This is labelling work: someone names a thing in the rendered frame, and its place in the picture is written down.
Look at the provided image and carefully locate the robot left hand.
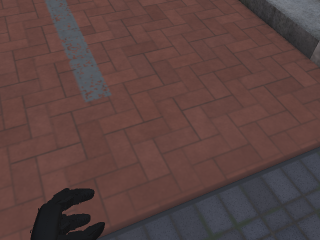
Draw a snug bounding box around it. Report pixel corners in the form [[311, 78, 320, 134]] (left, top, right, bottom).
[[30, 188, 105, 240]]

